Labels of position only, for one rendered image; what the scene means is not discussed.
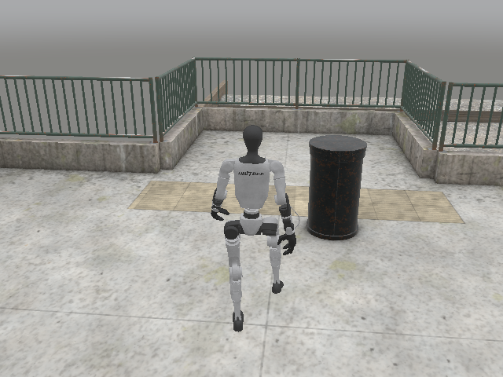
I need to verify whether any robot left upper arm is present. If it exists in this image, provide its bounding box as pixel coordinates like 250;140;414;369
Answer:
215;159;236;200

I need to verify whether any robot thigh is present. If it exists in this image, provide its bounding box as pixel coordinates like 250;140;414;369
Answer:
262;217;280;248
224;220;243;281

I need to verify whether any left robot thigh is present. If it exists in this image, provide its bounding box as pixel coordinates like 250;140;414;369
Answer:
224;220;243;281

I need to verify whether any right robot hand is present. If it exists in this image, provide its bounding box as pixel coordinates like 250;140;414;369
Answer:
277;233;296;255

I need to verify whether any right robot forearm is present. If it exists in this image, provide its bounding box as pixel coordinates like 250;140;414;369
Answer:
279;193;295;235

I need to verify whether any left robot forearm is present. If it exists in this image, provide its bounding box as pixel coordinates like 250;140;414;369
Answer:
211;188;224;212

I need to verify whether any right robot thigh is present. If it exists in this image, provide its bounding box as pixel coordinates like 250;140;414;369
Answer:
262;217;280;248

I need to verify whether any left robot hand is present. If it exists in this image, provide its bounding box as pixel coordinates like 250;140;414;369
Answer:
211;208;229;221

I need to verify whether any robot right upper arm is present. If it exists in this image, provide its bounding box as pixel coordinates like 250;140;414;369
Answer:
269;159;287;205

